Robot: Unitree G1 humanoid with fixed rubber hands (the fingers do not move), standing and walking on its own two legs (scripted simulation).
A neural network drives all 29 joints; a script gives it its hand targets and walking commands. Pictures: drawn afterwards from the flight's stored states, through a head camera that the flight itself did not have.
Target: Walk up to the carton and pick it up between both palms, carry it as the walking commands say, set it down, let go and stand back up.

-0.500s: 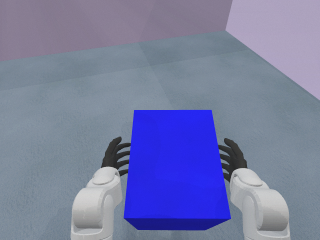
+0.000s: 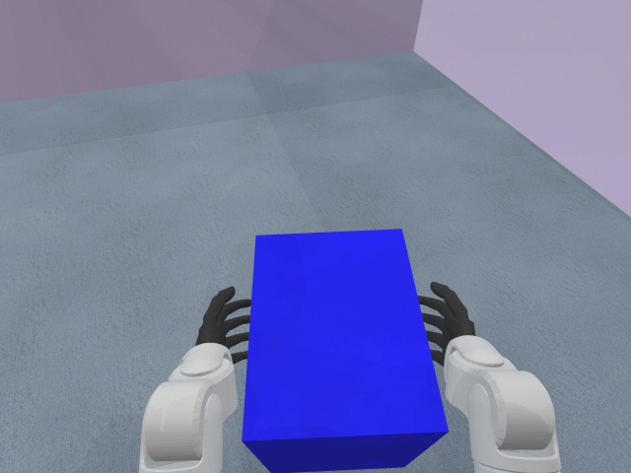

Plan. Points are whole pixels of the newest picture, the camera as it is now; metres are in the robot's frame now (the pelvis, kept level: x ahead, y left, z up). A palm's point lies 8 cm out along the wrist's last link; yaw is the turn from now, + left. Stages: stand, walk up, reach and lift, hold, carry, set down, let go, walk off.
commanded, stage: carry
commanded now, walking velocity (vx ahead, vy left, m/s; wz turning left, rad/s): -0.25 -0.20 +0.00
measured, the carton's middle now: (333, 357) +0.27 +0.00 +0.01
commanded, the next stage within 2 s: none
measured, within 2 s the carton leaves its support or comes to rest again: neither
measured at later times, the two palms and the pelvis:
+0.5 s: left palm out of the picture +0.09 -0.06 +0.08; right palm out of the picture +0.05 -0.33 +0.08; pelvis -0.17 -0.16 +0.00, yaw -3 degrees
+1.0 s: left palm out of the picture -0.08 -0.18 +0.10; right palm out of the picture -0.09 -0.45 +0.09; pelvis -0.33 -0.30 +0.00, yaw -3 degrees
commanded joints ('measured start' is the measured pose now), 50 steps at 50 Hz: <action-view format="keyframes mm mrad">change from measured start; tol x32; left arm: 1 -488 -941 -598 -189 -300 -35 -167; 50 -283 -805 -509 -114 -259 1 -153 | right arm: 1 -445 906 548 -202 282 -54 172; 50 -312 770 542 -209 234 -32 128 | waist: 1 20 192 -108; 11 20 305 -234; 15 6 -355 -181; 28 4 -57 -278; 31 13 448 -218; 36 17 55 -58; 47 6 338 -231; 50 -2 -194 -183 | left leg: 1 72 457 -297 -264 449 151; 11 154 291 -78 -65 676 26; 15 -358 37 -23 522 -392 -88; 18 -269 54 -61 706 -156 -54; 29 72 17 -10 -159 18 -10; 32 131 616 -615 -334 580 210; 37 70 278 -111 -251 389 35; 48 198 285 -121 -77 680 -10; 50 -205 123 -7 146 -29 -65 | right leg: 1 -113 -113 242 560 -125 66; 12 293 -84 23 -254 23 85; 15 494 -449 357 -207 1082 -123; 21 234 -270 99 -271 127 -92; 29 281 -280 222 -273 98 -80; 32 -150 -79 178 359 -274 41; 37 -115 -50 173 552 -7 95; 46 141 -50 34 -2 -158 118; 50 451 -345 321 -352 508 9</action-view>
